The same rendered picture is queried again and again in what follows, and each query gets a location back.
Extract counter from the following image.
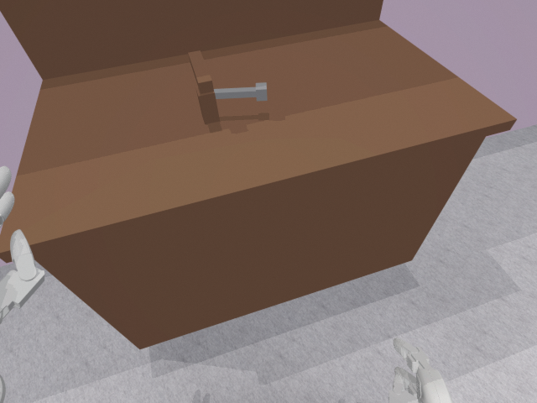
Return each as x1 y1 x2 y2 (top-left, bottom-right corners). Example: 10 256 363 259
0 0 517 349

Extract tap lever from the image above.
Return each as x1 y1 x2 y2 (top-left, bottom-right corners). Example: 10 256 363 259
214 82 268 101

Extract right robot hand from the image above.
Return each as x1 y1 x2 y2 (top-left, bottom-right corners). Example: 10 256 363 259
388 338 453 403

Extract left robot hand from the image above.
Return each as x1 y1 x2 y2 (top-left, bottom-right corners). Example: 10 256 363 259
0 166 44 324

